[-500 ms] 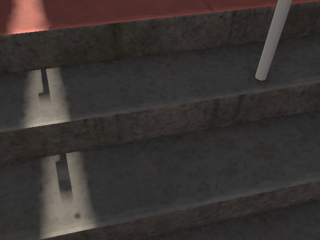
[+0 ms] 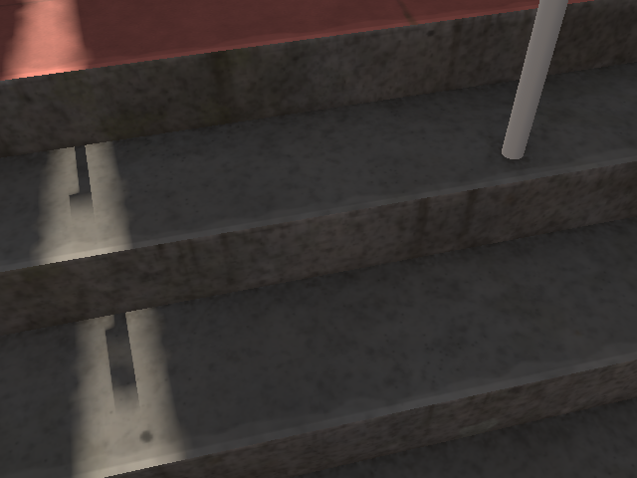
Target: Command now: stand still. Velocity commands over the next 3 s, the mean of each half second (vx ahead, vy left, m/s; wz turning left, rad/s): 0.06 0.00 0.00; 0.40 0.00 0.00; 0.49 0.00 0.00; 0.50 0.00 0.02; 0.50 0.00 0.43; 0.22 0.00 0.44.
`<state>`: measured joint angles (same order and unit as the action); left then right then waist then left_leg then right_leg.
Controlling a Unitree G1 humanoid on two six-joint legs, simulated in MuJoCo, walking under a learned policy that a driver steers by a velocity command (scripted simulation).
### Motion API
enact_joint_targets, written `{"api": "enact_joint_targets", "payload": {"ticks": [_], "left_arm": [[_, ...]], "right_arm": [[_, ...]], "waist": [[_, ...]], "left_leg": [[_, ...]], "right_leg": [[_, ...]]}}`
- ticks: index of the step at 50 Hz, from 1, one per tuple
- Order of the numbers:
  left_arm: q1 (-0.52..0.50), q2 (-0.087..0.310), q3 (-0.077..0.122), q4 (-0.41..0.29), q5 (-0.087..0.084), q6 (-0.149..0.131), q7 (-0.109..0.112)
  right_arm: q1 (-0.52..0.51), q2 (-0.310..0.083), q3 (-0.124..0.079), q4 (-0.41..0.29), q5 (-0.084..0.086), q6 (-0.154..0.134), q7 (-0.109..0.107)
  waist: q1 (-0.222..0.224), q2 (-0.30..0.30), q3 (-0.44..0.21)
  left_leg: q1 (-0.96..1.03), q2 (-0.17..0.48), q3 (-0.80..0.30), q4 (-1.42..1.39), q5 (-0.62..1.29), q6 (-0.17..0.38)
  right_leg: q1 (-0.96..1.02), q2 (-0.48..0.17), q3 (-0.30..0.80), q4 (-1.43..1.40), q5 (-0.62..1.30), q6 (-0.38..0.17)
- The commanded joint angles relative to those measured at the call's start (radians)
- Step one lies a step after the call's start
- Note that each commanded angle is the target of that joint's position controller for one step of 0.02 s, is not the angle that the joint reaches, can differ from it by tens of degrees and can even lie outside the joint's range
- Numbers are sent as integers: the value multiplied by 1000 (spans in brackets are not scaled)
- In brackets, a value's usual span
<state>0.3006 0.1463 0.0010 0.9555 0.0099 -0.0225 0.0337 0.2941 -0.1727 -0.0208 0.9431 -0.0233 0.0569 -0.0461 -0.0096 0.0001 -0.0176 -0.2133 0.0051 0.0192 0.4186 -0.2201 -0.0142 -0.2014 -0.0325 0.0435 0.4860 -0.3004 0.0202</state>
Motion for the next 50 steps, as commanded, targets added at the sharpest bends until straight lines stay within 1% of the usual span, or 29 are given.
{"api": "enact_joint_targets", "payload": {"ticks": [1,10,16,17,19,22,24,26,27,28,29,30,32,33,34,35,37,38,40,41,42,43,44,45,46,47,48,49,50], "left_arm": [[34,94,16,-18,11,-5,2],[55,109,18,6,6,9,6],[61,101,15,10,6,21,13],[76,101,16,18,4,22,14],[68,114,23,7,-15,23,18],[40,98,20,-19,-11,0,11],[59,65,13,-20,7,-16,-1],[132,61,9,13,-3,-20,-5],[178,74,13,24,-14,-18,-1],[253,139,31,40,-8,-18,3],[338,227,58,57,-10,-19,1],[432,240,66,81,5,-21,-4],[368,189,44,96,14,-36,-12],[380,122,22,112,28,-39,-26],[390,69,5,131,32,-38,-40],[378,30,-10,140,31,-31,-50],[359,4,-29,159,33,-17,-52],[335,16,-34,162,22,-16,-48],[176,41,-44,119,-1,-17,-38],[152,35,-55,117,-20,-27,-26],[204,80,-40,127,-33,-44,-8],[242,123,-33,142,-55,-66,-5],[335,207,-14,174,-56,-71,-12],[385,268,0,185,-31,-62,-19],[334,309,19,176,-12,-36,-22],[257,312,28,140,-10,-28,-13],[202,221,17,70,17,-55,-22],[222,56,-6,63,29,-99,-62],[132,17,-2,24,2,-123,-105]], "right_arm": [[41,-74,-12,-23,1,-7,-6],[101,-72,-3,28,7,-18,-9],[95,-70,4,42,7,-29,-7],[111,-75,3,52,11,-28,-8],[107,-141,-18,46,23,-23,-15],[132,-172,-33,29,25,-32,-14],[114,-186,-41,6,30,-38,-15],[53,-198,-47,-5,38,-42,-8],[-13,-167,-37,-27,41,-51,-4],[-64,-113,-20,-49,42,-66,5],[-86,-34,4,-70,48,-94,18],[-70,-27,8,-39,49,-120,29],[-108,19,29,-63,72,-166,53],[-161,60,53,-111,67,-186,57],[-187,64,64,-142,61,-195,60],[-191,83,80,-165,51,-197,68],[-211,138,116,-221,70,-179,77],[-206,147,129,-248,74,-165,79],[-349,119,162,-377,51,-162,88],[-441,76,169,-428,28,-163,92],[-505,95,189,-462,9,-165,85],[-497,63,175,-464,19,-173,71],[-405,26,149,-429,34,-180,59],[-302,-40,115,-408,42,-178,58],[-141,-90,77,-343,26,-159,62],[10,-151,46,-289,7,-150,63],[196,-276,0,-189,-27,-129,70],[300,-305,-14,-126,-49,-95,49],[233,-228,2,-108,-53,-94,38]], "waist": [[-7,-22,26],[-14,-42,32],[-5,-12,62],[-6,-8,44],[-7,35,84],[-30,88,116],[-16,141,66],[25,129,70],[66,105,103],[95,-24,111],[122,-247,97],[155,-253,53],[103,-152,115],[106,-94,108],[91,-31,92],[76,-15,83],[48,-48,123],[19,-51,162],[-35,-44,221],[-31,-45,206],[-8,-62,135],[-19,-94,23],[-53,-190,-92],[-101,-266,-146],[-189,-352,-183],[-255,-340,-224],[-271,54,-317],[-217,386,-411],[-176,249,-310]], "left_leg": [[55,33,-29,-45,154,69],[30,38,-30,-53,94,71],[-9,35,-33,-60,38,70],[1,27,-31,-61,-74,79],[-54,42,-80,-79,-392,125],[-61,154,-260,-139,-564,202],[-85,224,-352,-172,-543,233],[-227,185,-280,-133,-513,218],[-348,139,-202,-57,-492,193],[-493,50,-82,148,-438,139],[-662,-30,47,513,-266,84],[-758,-19,-55,938,-251,62],[-1103,-19,-163,1598,-196,84],[-1229,-28,-175,1805,-161,99],[-1284,-18,-178,1858,-137,115],[-1316,-8,-156,1916,-140,123],[-1411,-7,-158,2086,-195,134],[-1436,1,-176,2083,-205,132],[-1245,58,-81,1615,-69,118],[-999,88,56,1364,34,96],[-640,106,165,1203,57,95],[-324,53,235,1073,27,106],[-177,-28,275,1053,-106,110],[-177,-83,272,948,-283,140],[-238,-87,191,772,-340,161],[-125,-35,-11,599,-303,199],[160,150,-450,304,-257,294],[287,333,-1041,-136,-456,416],[143,369,-1133,-203,-609,366]], "right_leg": [[-84,-35,17,-100,229,-34],[-56,-18,7,-114,209,-35],[-71,-15,3,-116,154,-32],[-73,-2,-8,-111,55,-40],[-154,23,-28,-64,-247,-69],[-289,34,-48,57,-253,-75],[-229,43,-84,147,-125,-64],[-84,52,-96,78,-156,-86],[-1,51,-77,17,-172,-101],[75,-40,106,-80,-323,-142],[189,-223,429,-260,-464,-230],[238,-346,703,-358,-498,-325],[311,-372,597,-296,-236,-339],[359,-347,499,-260,-70,-312],[383,-307,383,-224,39,-272],[361,-273,314,-210,72,-251],[270,-271,255,-236,63,-233],[192,-274,221,-254,26,-211],[-151,-171,36,-369,-16,-143],[-371,-136,-13,-486,16,-165],[-543,-161,1,-668,88,-210],[-524,-123,-49,-655,430,-209],[-344,-146,-70,-499,1019,-233],[-95,-165,-87,-314,1521,-209],[166,-202,-60,-112,1790,-184],[171,-204,-27,123,1729,-155],[-141,-92,-12,452,1224,-139],[-415,139,149,932,187,-113],[-575,133,303,1355,162,-110]]}}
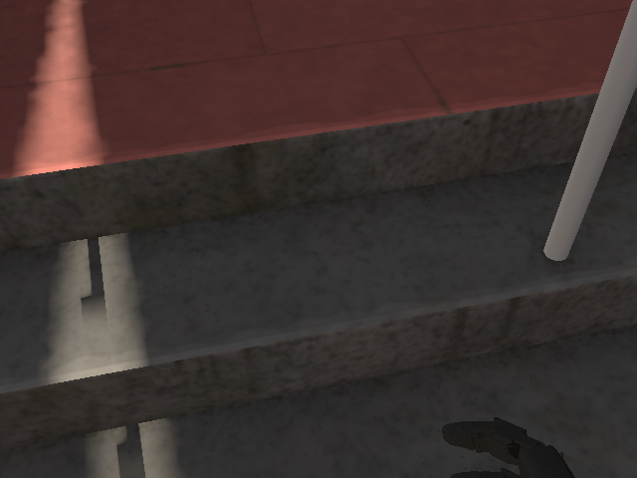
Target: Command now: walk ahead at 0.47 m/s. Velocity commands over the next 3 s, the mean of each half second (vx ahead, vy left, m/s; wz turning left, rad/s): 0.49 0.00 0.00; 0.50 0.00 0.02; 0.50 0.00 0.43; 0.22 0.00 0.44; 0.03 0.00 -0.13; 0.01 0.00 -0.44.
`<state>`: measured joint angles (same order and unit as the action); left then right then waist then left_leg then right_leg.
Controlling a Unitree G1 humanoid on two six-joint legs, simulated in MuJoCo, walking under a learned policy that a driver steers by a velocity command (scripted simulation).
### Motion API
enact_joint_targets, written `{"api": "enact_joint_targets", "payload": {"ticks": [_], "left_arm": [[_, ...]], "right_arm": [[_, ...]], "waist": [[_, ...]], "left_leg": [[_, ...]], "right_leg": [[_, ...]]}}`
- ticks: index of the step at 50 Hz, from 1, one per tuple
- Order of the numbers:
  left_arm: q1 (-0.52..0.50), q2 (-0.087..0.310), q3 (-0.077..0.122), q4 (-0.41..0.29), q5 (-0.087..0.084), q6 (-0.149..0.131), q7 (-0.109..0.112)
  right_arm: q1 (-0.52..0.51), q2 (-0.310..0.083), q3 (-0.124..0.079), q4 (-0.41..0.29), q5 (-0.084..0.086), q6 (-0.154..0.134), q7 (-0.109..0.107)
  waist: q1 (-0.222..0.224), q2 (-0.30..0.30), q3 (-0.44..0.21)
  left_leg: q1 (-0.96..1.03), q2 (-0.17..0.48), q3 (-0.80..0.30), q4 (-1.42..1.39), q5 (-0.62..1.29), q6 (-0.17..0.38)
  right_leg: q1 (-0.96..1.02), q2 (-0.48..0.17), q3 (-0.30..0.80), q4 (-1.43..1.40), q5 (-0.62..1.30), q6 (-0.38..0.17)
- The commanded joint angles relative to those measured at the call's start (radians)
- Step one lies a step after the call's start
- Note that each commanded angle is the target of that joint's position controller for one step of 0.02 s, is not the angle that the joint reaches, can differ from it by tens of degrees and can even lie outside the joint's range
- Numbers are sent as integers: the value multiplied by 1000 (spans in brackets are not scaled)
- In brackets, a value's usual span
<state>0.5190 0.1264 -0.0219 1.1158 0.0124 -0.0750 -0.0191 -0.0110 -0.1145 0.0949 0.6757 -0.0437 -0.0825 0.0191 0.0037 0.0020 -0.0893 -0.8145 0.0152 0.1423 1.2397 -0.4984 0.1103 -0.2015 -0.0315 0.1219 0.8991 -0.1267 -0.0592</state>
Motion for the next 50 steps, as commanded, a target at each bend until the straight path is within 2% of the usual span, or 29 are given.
{"api": "enact_joint_targets", "payload": {"ticks": [1,2,4,6,8,10,12,14,16,17,18,20,21,22,24,25,26,27,28,29,30,31,33,36,39,42,46,48,50], "left_arm": [[-265,0,3,-252,-25,-70,-63],[-358,-8,-10,-318,-25,-63,-52],[-251,-35,-29,-344,-30,-29,-35],[-213,-83,-60,-362,-35,-10,-29],[-224,-55,-66,-370,-33,7,-9],[-304,-34,-64,-390,-16,14,16],[-346,-57,-70,-393,-6,23,27],[-475,-73,-83,-428,-28,13,27],[-709,-54,-100,-518,-39,-14,9],[-784,-66,-113,-561,-47,-23,-4],[-843,-63,-123,-576,-34,-19,-29],[-900,-81,-131,-592,-31,-6,-41],[-868,-80,-134,-593,-40,-7,-53],[-823,-45,-124,-577,-52,-16,-56],[-708,-3,-76,-564,-19,-21,-27],[-487,75,-43,-506,-32,-16,-21],[-290,169,0,-451,-4,-7,-20],[-113,274,53,-363,33,13,-13],[5,337,79,-295,40,53,20],[-51,242,53,-254,32,56,33],[-137,111,15,-190,18,47,14],[-165,16,-9,-138,9,30,-2],[-225,-101,-20,-85,29,11,-46],[-298,-81,-23,-101,46,18,-55],[-153,-25,-38,-49,58,16,-43],[-52,-3,-39,-28,17,21,-21],[136,89,-12,2,-8,30,49],[93,107,-4,-9,-41,45,65],[128,188,8,-3,-11,37,59]], "right_arm": [[434,-183,-88,192,-3,46,-14],[382,-92,-73,243,6,40,10],[309,39,-45,319,-12,32,31],[307,25,-49,346,-2,34,42],[269,-5,-47,333,-17,31,46],[304,-41,-40,343,-29,24,41],[448,-75,-39,382,-14,13,31],[595,-90,-47,428,3,16,16],[690,-90,-46,436,19,24,-10],[747,-80,-42,449,29,34,-29],[749,-81,-43,439,28,37,-48],[821,-86,-59,469,39,50,-83],[764,-96,-64,458,59,42,-82],[707,-104,-57,457,61,34,-65],[748,-149,-60,488,9,6,-42],[687,-284,-94,467,28,2,-41],[599,-302,-112,415,19,-16,-40],[658,-165,-96,407,22,-43,-20],[589,-115,-98,414,19,-75,18],[496,-77,-121,350,52,-79,51],[330,-29,-108,236,71,-73,50],[241,-10,-92,156,61,-66,41],[309,40,-62,143,57,-39,35],[382,56,-32,172,87,-1,20],[254,84,-5,125,67,32,5],[13,53,19,-2,55,16,-2],[-217,53,49,-111,46,1,11],[-210,50,41,-100,60,-1,32],[-168,8,13,-89,74,-6,37]], "waist": [[-121,158,-14],[-61,45,105],[64,37,138],[106,34,145],[125,13,153],[97,32,133],[39,76,118],[-38,71,136],[-125,60,158],[-145,85,153],[-155,66,157],[-163,66,150],[-115,117,155],[-53,118,119],[43,263,-102],[172,405,-137],[245,413,-213],[219,59,-404],[225,-221,-477],[177,-164,-311],[97,-89,-91],[50,-24,48],[-63,88,76],[-142,25,136],[-91,-112,148],[-26,-89,184],[53,-109,83],[22,-113,12],[-30,-243,-67]], "left_leg": [[542,338,-1049,-968,-406,170],[397,308,-833,-915,-295,116],[288,224,-532,-878,-61,29],[291,188,-338,-880,71,-14],[193,158,-200,-897,104,-16],[150,145,-160,-926,154,14],[317,168,-208,-926,129,34],[561,203,-284,-907,169,26],[638,217,-330,-975,148,27],[692,239,-363,-1019,177,31],[629,243,-347,-1117,218,46],[768,292,-338,-1215,415,49],[771,294,-276,-1255,595,55],[701,246,-163,-1220,1002,45],[773,229,-90,-964,2111,52],[923,252,-128,-806,2248,69],[797,251,-174,-607,2220,64],[419,108,-181,-273,1765,37],[264,-77,-327,160,470,25],[112,-104,-492,622,400,12],[-61,-89,-431,826,392,30],[-167,-77,-398,954,387,69],[-237,-52,-409,1021,441,131],[-321,-26,-369,833,477,87],[-502,-50,-264,1111,507,31],[-583,-1,-217,844,510,2],[-546,128,-13,550,386,-57],[-294,99,78,286,287,-8],[57,-38,170,103,93,53]], "right_leg": [[-740,90,138,1055,-5,-59],[-818,56,66,1116,33,-88],[-888,37,74,1282,54,-131],[-1003,26,86,1272,88,-134],[-1007,28,51,1147,195,-80],[-1003,42,-35,1145,293,-24],[-1149,20,-77,1210,278,-8],[-1366,-15,-69,1237,187,-4],[-1431,-57,-183,1046,161,23],[-1463,-88,-203,1013,139,37],[-1333,-99,-311,869,139,49],[-1246,-141,-288,745,40,41],[-1082,-142,-301,559,-39,7],[-790,-62,-397,392,-100,-38],[-381,112,-451,425,-262,-96],[-315,95,-329,181,-288,-121],[-57,19,-102,124,-249,-170],[326,-194,381,-118,-408,-310],[423,-336,843,-593,-493,-340],[241,-372,876,-659,-484,-255],[54,-344,682,-629,-470,-187],[-88,-308,466,-565,-342,-146],[-151,-188,117,-489,-72,-36],[-291,-113,-176,-513,-25,10],[-291,-131,-157,-566,42,-46],[-244,-116,-142,-616,-7,-18],[64,-207,-36,-774,227,-78],[174,-200,-188,-753,714,-64],[202,-227,-231,-619,1538,-105]]}}
Over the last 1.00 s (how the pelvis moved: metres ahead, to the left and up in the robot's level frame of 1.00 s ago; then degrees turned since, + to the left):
0.18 0.04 0.05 0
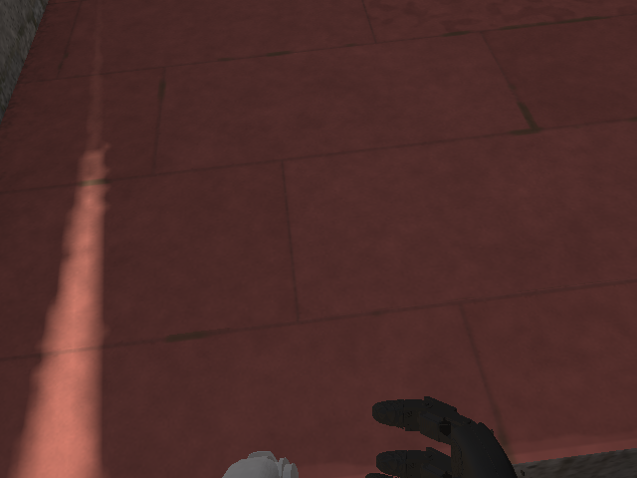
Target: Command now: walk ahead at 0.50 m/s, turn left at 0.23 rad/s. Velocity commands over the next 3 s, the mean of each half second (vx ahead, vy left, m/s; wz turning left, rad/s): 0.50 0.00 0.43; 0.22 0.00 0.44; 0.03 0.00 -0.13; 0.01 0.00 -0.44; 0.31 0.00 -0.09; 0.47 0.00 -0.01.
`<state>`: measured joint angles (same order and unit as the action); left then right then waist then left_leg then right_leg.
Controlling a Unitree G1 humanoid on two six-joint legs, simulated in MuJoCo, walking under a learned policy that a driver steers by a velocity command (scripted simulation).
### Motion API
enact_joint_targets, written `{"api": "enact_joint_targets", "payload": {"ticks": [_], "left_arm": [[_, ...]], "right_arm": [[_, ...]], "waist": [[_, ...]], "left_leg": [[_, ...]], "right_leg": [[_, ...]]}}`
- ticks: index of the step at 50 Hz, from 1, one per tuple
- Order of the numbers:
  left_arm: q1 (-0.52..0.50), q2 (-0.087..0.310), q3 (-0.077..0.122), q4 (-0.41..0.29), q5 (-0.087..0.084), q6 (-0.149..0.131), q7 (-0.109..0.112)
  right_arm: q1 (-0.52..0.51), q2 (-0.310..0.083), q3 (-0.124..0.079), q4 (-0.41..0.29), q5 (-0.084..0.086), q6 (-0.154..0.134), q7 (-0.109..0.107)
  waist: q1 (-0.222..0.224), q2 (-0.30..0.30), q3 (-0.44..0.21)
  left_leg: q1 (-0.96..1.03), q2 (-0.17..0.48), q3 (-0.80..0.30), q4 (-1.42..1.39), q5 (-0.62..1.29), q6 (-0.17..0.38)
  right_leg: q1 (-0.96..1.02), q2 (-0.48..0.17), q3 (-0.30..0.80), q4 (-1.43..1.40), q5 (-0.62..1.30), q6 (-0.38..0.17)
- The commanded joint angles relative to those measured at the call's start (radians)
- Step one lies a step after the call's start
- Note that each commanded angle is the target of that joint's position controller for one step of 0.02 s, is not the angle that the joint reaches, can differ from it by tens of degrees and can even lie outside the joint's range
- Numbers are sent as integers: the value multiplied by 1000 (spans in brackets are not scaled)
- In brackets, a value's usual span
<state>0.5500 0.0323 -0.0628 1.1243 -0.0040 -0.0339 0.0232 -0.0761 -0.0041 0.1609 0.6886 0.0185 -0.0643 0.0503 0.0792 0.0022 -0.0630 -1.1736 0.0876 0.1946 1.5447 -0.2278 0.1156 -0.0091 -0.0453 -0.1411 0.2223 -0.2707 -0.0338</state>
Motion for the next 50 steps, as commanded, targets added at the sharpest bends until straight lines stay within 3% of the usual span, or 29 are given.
{"api": "enact_joint_targets", "payload": {"ticks": [1,2,3,4,5,7,8,10,13,15,19,22,24,26,27,28,29,30,31,32,33,34,35,36,39,41,43,45,50], "left_arm": [[87,310,55,-20,6,-13,19],[39,314,60,-33,5,-19,17],[-2,313,66,-76,34,-46,5],[-26,225,61,-121,27,-77,-29],[-108,194,69,-132,29,-99,-67],[-338,113,55,-297,11,-103,-110],[-378,104,49,-342,22,-95,-95],[-298,43,19,-379,21,-86,-83],[-252,42,-12,-384,4,-82,-76],[-340,67,-18,-421,34,-73,-50],[-565,-25,-58,-526,27,-78,-31],[-796,15,-62,-616,33,-108,-41],[-929,-9,-77,-687,30,-105,-44],[-816,38,-42,-647,3,-100,-46],[-742,87,-10,-646,1,-106,-45],[-628,167,34,-628,-9,-110,-39],[-451,250,72,-596,-18,-108,-35],[-209,353,107,-547,12,-102,-40],[-141,425,130,-501,65,-79,-24],[-236,359,115,-524,96,-59,6],[-360,245,86,-515,33,-38,14],[-416,147,65,-473,-12,-20,23],[-462,84,57,-422,-6,-18,25],[-485,46,46,-391,14,-25,21],[-459,96,68,-312,28,-48,-3],[-437,184,89,-309,42,-48,-1],[-429,270,112,-322,34,-35,26],[-431,337,129,-358,8,-65,32],[-346,357,142,-354,-17,-20,13]], "right_arm": [[12,-166,-84,-69,16,-22,4],[126,-221,-115,-31,-9,-9,10],[328,-302,-154,36,-28,4,21],[482,-389,-195,93,-44,34,-4],[515,-383,-204,136,-67,51,-35],[380,-155,-135,180,-76,27,-18],[353,-119,-126,209,-57,10,0],[358,-63,-115,285,-58,16,16],[350,-88,-114,288,-58,34,22],[374,-120,-116,281,-56,20,19],[585,-171,-128,340,-63,23,-16],[767,-165,-138,348,-32,39,-53],[763,-194,-162,310,-26,57,-100],[700,-171,-164,298,3,58,-101],[641,-187,-164,270,-11,56,-96],[627,-244,-174,255,-22,42,-88],[540,-295,-190,225,-20,31,-90],[422,-331,-200,166,-37,7,-81],[437,-217,-195,110,-29,-21,-52],[508,-171,-193,127,-52,-35,-16],[464,-163,-208,89,-27,-8,8],[379,-147,-188,19,-27,26,12],[365,-165,-192,-2,-18,59,-1],[414,-185,-195,4,-7,86,-12],[459,-122,-164,-17,8,84,-48],[390,-155,-162,-53,-32,69,-69],[324,-172,-151,-77,-19,56,-67],[280,-216,-166,-96,-17,53,-43],[211,-266,-200,-117,-14,54,-28]], "waist": [[-164,-307,-143],[-220,-346,-168],[-272,-225,-276],[-270,129,-368],[-256,229,-363],[-121,38,-13],[-70,-26,72],[13,0,65],[58,-4,90],[31,8,79],[-69,177,127],[-188,111,63],[-178,90,67],[-103,171,-5],[-30,211,-58],[33,281,-143],[143,320,-228],[235,201,-402],[158,-314,-540],[94,-483,-562],[8,-306,-326],[-44,-166,-102],[-109,-9,59],[-154,-2,103],[-193,-21,164],[-173,-32,148],[-143,-91,59],[-108,-107,-50],[-56,-86,6]], "left_leg": [[512,-160,89,-346,-247,78],[604,-161,-15,-537,-240,111],[941,-77,-286,-566,-70,172],[1217,101,-807,-943,-255,306],[1253,203,-1192,-1305,-353,330],[862,171,-945,-1239,-395,174],[741,126,-746,-1200,-256,118],[766,34,-561,-1158,-109,22],[724,-17,-355,-1126,-18,-48],[589,-56,-319,-1153,6,-29],[757,-21,-518,-1172,107,12],[1040,49,-673,-1206,164,46],[1057,124,-709,-1394,249,94],[1163,90,-540,-1384,597,109],[1079,58,-461,-1328,1009,95],[1113,61,-465,-1234,1446,90],[1135,50,-453,-1031,1684,67],[1013,8,-462,-767,1578,76],[643,-220,-425,-333,647,3],[531,-321,-552,128,-20,-51],[408,-263,-481,382,-94,-88],[311,-202,-373,460,-141,-86],[312,-133,-326,424,-126,-56],[354,-107,-315,448,-131,-38],[370,-94,-311,190,9,-11],[425,-107,-246,-95,192,-46],[584,-92,-137,-499,115,-99],[673,-30,-180,-631,72,-123],[755,-56,-121,-958,83,-56]], "right_leg": [[119,-248,61,159,1890,-156],[182,-249,63,304,1892,-152],[-52,-220,78,499,1737,-142],[-419,-27,103,856,1043,-93],[-619,137,227,1332,162,-42],[-891,64,312,1720,146,-96],[-936,42,268,1801,159,-126],[-1091,28,274,2032,155,-174],[-1244,-29,209,1939,245,-130],[-1174,-51,118,1795,369,-62],[-1434,-51,61,1908,257,-23],[-1537,-46,44,1599,230,18],[-1387,-65,38,1407,32,37],[-1135,-26,-38,1173,-105,1],[-852,49,-92,1085,-156,-37],[-639,99,-80,1008,-196,-65],[-444,53,107,887,-179,-116],[-127,-76,367,786,-145,-181],[207,-290,877,381,107,-343],[161,-409,1240,147,272,-407],[-78,-413,1060,174,162,-349],[-285,-364,819,232,-11,-265],[-492,-322,565,283,-124,-182],[-578,-293,438,272,-167,-130],[-632,-193,130,216,26,-71],[-597,-129,2,168,194,-101],[-499,-82,-76,120,309,-127],[-312,-197,32,91,463,-169],[-181,-247,97,155,249,-154]]}}
Over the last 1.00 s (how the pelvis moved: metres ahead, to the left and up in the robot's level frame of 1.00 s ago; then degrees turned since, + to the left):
0.55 -0.01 0.29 2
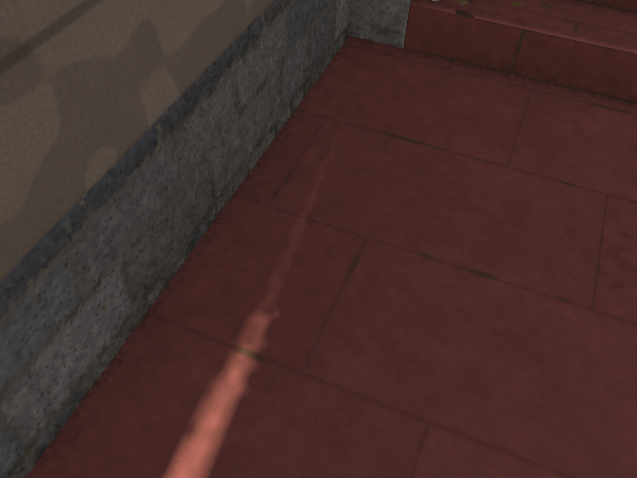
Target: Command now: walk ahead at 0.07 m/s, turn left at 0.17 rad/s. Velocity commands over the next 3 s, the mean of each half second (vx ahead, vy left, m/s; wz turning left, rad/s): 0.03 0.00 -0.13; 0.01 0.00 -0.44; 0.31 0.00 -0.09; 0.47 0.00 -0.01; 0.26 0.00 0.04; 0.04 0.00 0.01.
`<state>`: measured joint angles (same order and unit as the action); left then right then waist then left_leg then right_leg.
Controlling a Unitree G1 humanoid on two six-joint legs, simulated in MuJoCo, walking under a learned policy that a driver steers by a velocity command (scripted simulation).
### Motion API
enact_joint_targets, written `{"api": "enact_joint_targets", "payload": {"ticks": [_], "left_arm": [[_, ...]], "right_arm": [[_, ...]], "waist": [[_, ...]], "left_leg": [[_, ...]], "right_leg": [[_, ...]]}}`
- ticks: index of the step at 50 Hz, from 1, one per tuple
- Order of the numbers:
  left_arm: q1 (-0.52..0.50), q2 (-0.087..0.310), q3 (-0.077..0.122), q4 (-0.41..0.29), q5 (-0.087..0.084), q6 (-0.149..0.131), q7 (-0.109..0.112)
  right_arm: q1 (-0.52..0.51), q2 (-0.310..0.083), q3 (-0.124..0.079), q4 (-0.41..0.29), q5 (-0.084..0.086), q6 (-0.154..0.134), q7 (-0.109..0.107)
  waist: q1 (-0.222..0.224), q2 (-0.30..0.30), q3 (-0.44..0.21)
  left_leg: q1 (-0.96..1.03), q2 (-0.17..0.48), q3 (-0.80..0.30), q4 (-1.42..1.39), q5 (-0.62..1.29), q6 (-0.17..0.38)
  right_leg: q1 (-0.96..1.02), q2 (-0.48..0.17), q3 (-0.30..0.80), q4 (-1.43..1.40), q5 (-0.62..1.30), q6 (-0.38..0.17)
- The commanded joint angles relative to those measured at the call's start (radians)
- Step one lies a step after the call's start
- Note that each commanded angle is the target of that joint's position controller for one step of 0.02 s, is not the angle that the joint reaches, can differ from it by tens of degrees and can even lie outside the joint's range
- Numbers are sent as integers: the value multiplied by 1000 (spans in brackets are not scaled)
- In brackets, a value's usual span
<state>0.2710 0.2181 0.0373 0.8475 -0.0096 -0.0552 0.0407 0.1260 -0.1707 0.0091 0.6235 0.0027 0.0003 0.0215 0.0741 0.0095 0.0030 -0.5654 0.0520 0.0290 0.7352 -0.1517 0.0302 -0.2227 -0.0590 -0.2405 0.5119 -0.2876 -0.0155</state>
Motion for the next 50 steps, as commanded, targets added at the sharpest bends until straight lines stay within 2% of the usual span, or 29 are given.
{"api": "enact_joint_targets", "payload": {"ticks": [1,2,3,4,5,6,10,13,14,18,21,22,23,24,25,26,28,30,32,36,39,41,42,43,44,45,47,49,50], "left_arm": [[-36,146,35,-62,-9,7,-12],[-8,111,25,-46,5,10,-18],[-20,53,4,-61,31,7,-24],[13,-18,-27,-80,16,11,-21],[-32,31,-18,-84,10,25,-15],[-53,54,-13,-87,6,36,-19],[-9,39,-10,-35,13,62,-22],[-42,66,-1,-56,7,62,-17],[-58,85,8,-65,-6,64,-18],[-86,67,17,-118,1,77,-26],[-31,49,19,-125,13,82,-44],[-18,65,24,-132,26,82,-50],[-4,128,41,-155,36,76,-47],[-14,205,58,-191,25,75,-35],[19,247,74,-211,37,60,-37],[1,213,68,-232,47,44,-34],[-100,171,58,-276,12,35,-24],[-121,152,49,-302,-3,40,-10],[-107,148,47,-320,5,51,-4],[-55,193,70,-332,4,69,-1],[-87,192,70,-348,-16,86,-6],[-104,158,59,-354,-26,88,-11],[-105,88,39,-370,-9,77,-20],[-107,79,35,-380,-7,65,-21],[-100,167,61,-359,4,55,-23],[-102,201,73,-337,-12,55,-30],[-102,159,63,-314,-8,72,-32],[-110,100,36,-313,-3,78,-36],[-97,82,26,-305,0,75,-36]], "right_arm": [[38,-117,-61,-39,0,-14,-2],[90,-155,-80,-32,-8,-20,-7],[131,-218,-95,-48,-20,-25,-13],[76,-175,-74,-73,-48,-25,-26],[87,-103,-61,-65,-34,-31,-32],[75,-68,-47,-56,-34,-38,-34],[8,-77,-47,-27,-35,-47,-36],[-20,-136,-69,-17,-34,-39,-55],[-15,-139,-71,-16,-44,-31,-53],[-3,-170,-91,0,-25,-14,-65],[-42,-178,-102,7,0,-2,-71],[-30,-172,-106,21,13,1,-71],[-19,-141,-105,28,16,2,-72],[-16,-86,-92,16,6,-1,-70],[-118,-103,-87,-20,2,-8,-70],[-136,-120,-94,-22,9,-12,-63],[-116,-131,-97,-15,0,-14,-55],[-121,-118,-91,-35,-12,-18,-60],[-117,-104,-79,-45,-10,-19,-58],[-111,-95,-65,-63,12,-29,-51],[-75,-97,-68,-61,27,-41,-34],[-17,-116,-80,-47,15,-50,-27],[18,-206,-99,-62,-23,-46,-34],[-16,-258,-114,-58,-49,-37,-34],[1,-198,-105,-80,-46,-43,-35],[-19,-159,-93,-92,-34,-43,-41],[-72,-136,-78,-104,-7,-42,-49],[-80,-107,-56,-98,-7,-39,-54],[-56,-95,-50,-86,-9,-38,-57]], "waist": [[-54,-81,-50],[-71,-49,-66],[-69,92,-118],[-40,225,-191],[-72,172,-187],[-73,155,-175],[-35,64,-167],[-49,104,-124],[-66,108,-116],[-82,126,-82],[-48,118,-93],[-40,92,-77],[-52,-36,-60],[-78,-257,-30],[3,-328,-33],[-2,-249,-47],[-47,-132,-69],[-60,-96,-119],[-63,-107,-148],[-40,-163,-150],[-66,-200,-127],[-97,-178,-141],[-83,-44,-181],[-44,268,-113],[-84,241,-131],[-83,149,-110],[-59,80,-68],[-50,72,-70],[-52,86,-101]], "left_leg": [[216,-45,58,-223,-12,50],[328,-11,-8,-262,70,71],[460,153,-215,-279,381,111],[485,293,-430,-351,271,270],[460,296,-475,-400,163,294],[445,287,-453,-411,132,273],[333,214,-272,-426,63,177],[294,197,-179,-424,42,187],[301,200,-168,-417,37,196],[320,249,-158,-400,23,212],[283,224,-80,-335,11,167],[254,192,-40,-285,-34,118],[161,116,47,-122,-123,38],[9,-41,147,92,-256,-59],[-79,-80,28,278,-433,-78],[-117,-59,-49,412,-433,-84],[-135,-36,-86,454,-345,-85],[-104,-39,-79,428,-270,-99],[-76,-54,-67,316,-240,-105],[47,-88,-53,73,-274,-87],[165,-113,-47,-140,-192,-74],[345,-70,-64,-346,2,-40],[494,136,-238,-350,226,33],[478,297,-445,-382,400,194],[455,363,-518,-401,374,302],[438,322,-457,-392,302,291],[382,234,-351,-395,151,221],[350,184,-269,-398,179,210],[371,160,-242,-420,54,196]], "right_leg": [[16,-193,188,-92,179,-150],[-30,-145,162,-4,114,-110],[-147,-53,95,213,-56,-47],[-250,11,160,299,-219,9],[-283,-2,226,366,-305,31],[-298,-16,265,400,-314,39],[-191,-39,301,357,-198,43],[-166,-7,248,339,-137,43],[-172,-1,239,351,-136,42],[-217,-5,213,343,-175,24],[-108,23,161,149,-31,-21],[-76,25,187,59,70,-52],[-25,-66,357,-37,280,-105],[11,-206,599,-129,423,-218],[9,-291,738,-197,412,-325],[27,-271,712,-187,380,-329],[41,-200,618,-141,391,-245],[61,-173,580,-98,504,-221],[89,-142,564,-71,529,-213],[66,-122,600,-64,451,-210],[34,-104,656,-59,427,-205],[-33,-55,623,0,335,-143],[-173,13,540,164,108,-72],[-383,155,362,310,-286,2],[-396,105,364,554,-390,62],[-420,100,371,687,-342,84],[-433,82,396,764,-233,100],[-385,78,375,746,-142,108],[-359,62,347,662,-97,109]]}}
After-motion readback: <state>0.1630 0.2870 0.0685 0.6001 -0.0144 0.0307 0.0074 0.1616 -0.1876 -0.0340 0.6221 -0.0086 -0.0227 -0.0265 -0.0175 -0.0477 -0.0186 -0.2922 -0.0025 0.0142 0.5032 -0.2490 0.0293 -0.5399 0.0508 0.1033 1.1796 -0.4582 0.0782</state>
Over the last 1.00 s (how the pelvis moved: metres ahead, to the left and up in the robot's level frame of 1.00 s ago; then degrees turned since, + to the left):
0.47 0.08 0.31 29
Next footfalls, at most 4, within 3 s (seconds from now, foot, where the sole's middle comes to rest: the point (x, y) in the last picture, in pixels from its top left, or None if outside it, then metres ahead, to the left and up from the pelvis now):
0.04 left None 0.15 0.11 -0.77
0.46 right None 0.07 -0.13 -0.77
0.84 left None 0.14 0.09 -0.77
1.20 right None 0.02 -0.14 -0.77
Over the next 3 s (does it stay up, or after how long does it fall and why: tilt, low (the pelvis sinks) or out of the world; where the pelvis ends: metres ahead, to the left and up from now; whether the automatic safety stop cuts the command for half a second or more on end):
stays up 0.65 -0.25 0.00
